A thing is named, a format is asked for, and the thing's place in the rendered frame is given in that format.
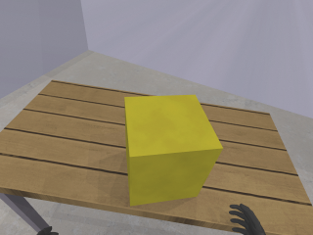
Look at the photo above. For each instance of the carton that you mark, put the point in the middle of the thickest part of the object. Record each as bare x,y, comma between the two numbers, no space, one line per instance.
171,148

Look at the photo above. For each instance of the table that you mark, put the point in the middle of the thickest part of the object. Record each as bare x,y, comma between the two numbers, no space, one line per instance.
68,146

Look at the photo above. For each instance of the robot right hand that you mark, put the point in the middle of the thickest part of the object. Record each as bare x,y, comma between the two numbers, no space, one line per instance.
250,222

